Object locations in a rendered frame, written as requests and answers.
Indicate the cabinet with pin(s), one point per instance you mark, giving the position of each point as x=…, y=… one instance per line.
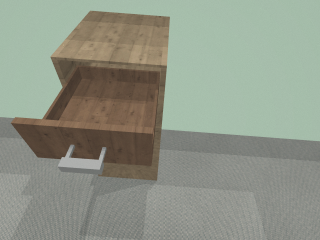
x=122, y=41

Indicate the handle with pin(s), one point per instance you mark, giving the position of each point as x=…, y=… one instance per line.
x=81, y=165

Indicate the drawer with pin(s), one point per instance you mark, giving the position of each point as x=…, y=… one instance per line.
x=98, y=107

